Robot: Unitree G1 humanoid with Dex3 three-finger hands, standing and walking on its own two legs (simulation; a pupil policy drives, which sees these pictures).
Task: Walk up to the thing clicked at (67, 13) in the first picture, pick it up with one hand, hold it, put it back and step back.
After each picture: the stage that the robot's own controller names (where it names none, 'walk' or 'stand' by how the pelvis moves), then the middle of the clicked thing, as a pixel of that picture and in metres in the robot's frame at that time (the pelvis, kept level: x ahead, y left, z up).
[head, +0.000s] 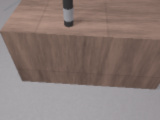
stand; (68, 9) +1.04 +0.10 -0.05
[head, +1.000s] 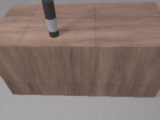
walk; (51, 19) +0.92 +0.24 -0.03
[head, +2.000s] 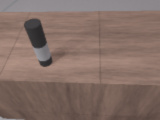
walk; (40, 45) +0.60 +0.24 -0.03
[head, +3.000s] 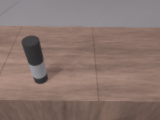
stand; (36, 62) +0.53 +0.22 -0.04
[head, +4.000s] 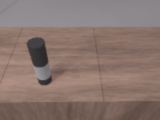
stand; (41, 63) +0.52 +0.21 -0.05
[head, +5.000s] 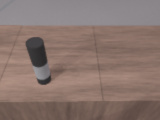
stand; (40, 63) +0.52 +0.20 -0.05
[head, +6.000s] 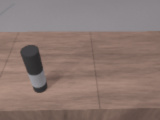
stand; (35, 71) +0.50 +0.22 -0.06
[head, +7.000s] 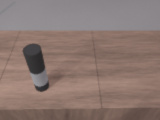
stand; (37, 70) +0.50 +0.21 -0.06
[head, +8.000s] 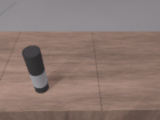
rise first; (37, 71) +0.49 +0.21 -0.06
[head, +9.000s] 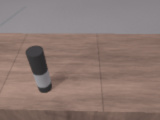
rise first; (40, 71) +0.50 +0.22 -0.05
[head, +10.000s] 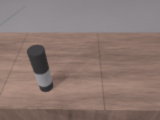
go down; (41, 70) +0.50 +0.22 -0.05
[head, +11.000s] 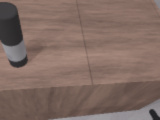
go down; (12, 40) +0.51 +0.20 +0.01
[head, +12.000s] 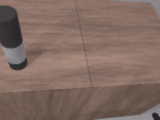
go down; (12, 43) +0.51 +0.21 +0.02
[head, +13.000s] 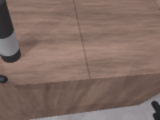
close in; (2, 33) +0.52 +0.22 +0.05
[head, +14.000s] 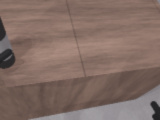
close; out of the picture +0.49 +0.21 +0.06
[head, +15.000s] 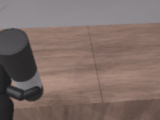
lift; (24, 72) +0.33 +0.16 +0.17
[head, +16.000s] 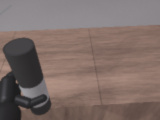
lift; (32, 81) +0.32 +0.16 +0.12
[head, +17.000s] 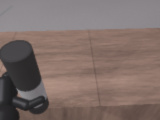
hold; (29, 83) +0.31 +0.16 +0.13
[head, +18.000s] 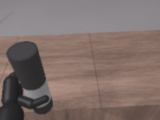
hold; (34, 83) +0.32 +0.15 +0.13
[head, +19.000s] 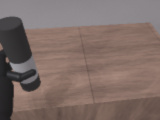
crouch; (21, 59) +0.41 +0.18 +0.13
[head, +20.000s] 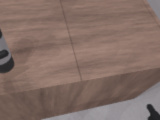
lower; out of the picture +0.49 +0.21 +0.06
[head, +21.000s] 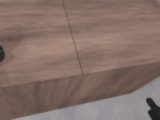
lower; out of the picture +0.50 +0.22 +0.06
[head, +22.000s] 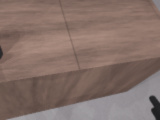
lower; out of the picture +0.51 +0.22 +0.07
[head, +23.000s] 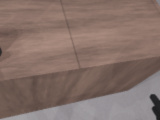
lower; out of the picture +0.51 +0.22 +0.07
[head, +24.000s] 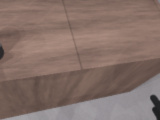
rest; out of the picture +0.50 +0.22 +0.07
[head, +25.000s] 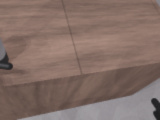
withdraw; out of the picture +0.49 +0.21 +0.06
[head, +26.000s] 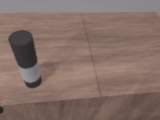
sink last; (28, 63) +0.46 +0.19 +0.01
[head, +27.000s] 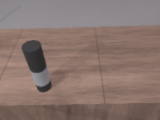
stand; (38, 68) +0.48 +0.21 +0.00
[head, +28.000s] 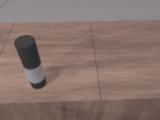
stand; (32, 65) +0.48 +0.21 +0.01
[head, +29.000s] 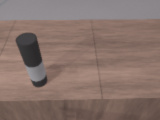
stand; (34, 63) +0.48 +0.21 +0.01
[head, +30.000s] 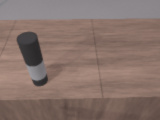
stand; (34, 62) +0.48 +0.21 +0.01
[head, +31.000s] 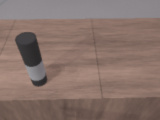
stand; (33, 62) +0.48 +0.21 +0.01
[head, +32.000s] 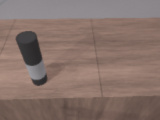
stand; (34, 61) +0.49 +0.21 +0.01
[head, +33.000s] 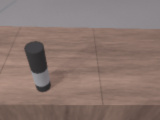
stand; (39, 69) +0.48 +0.20 -0.03
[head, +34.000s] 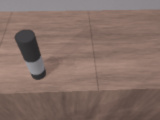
walk; (33, 57) +0.50 +0.22 -0.04
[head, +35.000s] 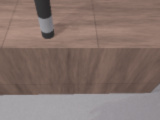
walk; (45, 16) +0.74 +0.21 -0.03
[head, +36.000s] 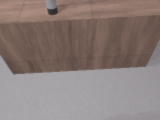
walk; out of the picture +1.04 +0.25 -0.03
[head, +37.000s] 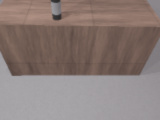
stand; (55, 2) +1.10 +0.20 -0.05
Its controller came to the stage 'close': yes
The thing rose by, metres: 0.19
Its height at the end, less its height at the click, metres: +0.00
